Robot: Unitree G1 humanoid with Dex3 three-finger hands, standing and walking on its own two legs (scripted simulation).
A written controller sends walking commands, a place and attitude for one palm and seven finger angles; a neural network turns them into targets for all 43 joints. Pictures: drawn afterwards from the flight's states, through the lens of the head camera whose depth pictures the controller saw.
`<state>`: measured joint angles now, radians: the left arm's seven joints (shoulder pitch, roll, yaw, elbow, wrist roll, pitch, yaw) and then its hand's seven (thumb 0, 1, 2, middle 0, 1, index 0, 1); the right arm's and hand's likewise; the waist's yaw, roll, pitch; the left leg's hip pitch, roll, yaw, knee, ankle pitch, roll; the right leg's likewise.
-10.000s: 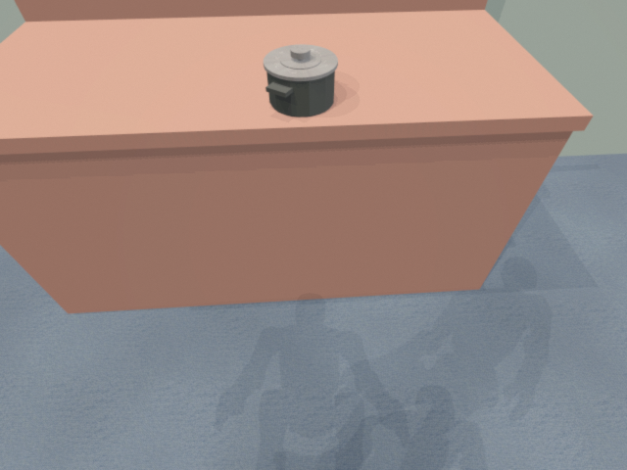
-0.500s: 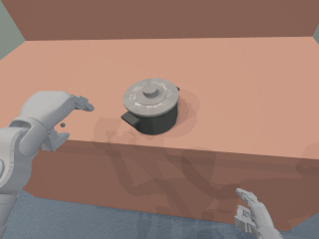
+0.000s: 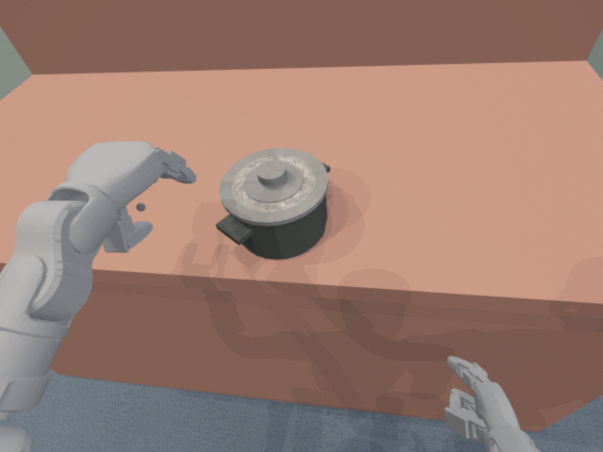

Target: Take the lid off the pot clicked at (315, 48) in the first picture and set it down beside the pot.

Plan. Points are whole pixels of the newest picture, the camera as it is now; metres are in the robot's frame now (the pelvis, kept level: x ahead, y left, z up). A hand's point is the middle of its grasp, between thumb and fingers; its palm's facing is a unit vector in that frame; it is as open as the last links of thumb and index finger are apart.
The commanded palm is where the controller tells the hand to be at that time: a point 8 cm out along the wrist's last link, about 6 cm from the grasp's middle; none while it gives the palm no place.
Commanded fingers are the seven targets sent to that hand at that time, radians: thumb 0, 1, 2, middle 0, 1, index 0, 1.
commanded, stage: move the open hand above the knob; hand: left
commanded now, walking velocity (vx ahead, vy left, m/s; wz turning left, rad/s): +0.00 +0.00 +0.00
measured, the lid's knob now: (271, 172) +0.47 +0.09 +0.12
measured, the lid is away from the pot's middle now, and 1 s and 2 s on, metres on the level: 0.00 0.00 0.00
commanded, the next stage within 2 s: none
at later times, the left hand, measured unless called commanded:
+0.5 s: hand (195, 182) +0.38 +0.16 +0.19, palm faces -0.10 -0.04 -0.99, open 9.9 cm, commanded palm +0.35 +0.16 +0.25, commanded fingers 0.00 -0.33 1.57 -0.86 -0.08 -0.86 -0.08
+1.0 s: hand (239, 159) +0.42 +0.11 +0.19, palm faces -0.11 -0.04 -0.99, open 9.9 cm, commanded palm +0.40 +0.12 +0.25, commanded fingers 0.00 -0.33 1.57 -0.86 -0.08 -0.86 -0.08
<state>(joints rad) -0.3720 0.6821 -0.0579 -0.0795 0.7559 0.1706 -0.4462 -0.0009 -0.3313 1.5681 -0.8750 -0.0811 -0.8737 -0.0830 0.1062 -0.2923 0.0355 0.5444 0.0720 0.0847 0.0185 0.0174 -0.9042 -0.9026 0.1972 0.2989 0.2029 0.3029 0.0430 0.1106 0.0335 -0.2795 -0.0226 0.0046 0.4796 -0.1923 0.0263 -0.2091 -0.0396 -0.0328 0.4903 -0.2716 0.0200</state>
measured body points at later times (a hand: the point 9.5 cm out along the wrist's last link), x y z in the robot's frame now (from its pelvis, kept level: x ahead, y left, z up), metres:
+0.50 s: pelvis +0.01 -0.01 +0.00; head +0.03 -0.06 +0.45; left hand +0.38 +0.16 +0.24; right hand +0.22 -0.23 -0.10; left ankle +0.04 +0.10 -0.74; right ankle -0.01 -0.13 -0.74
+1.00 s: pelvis +0.02 -0.01 +0.00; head +0.03 -0.07 +0.45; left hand +0.42 +0.11 +0.24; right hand +0.20 -0.24 -0.11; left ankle +0.04 +0.10 -0.74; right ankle -0.01 -0.13 -0.74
